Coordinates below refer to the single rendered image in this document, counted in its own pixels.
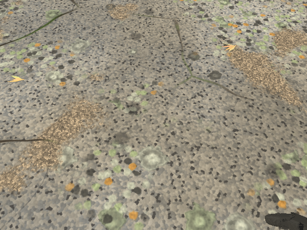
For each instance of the right robot hand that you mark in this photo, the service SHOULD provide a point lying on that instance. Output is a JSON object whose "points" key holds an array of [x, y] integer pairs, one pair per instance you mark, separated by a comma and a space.
{"points": [[292, 221]]}

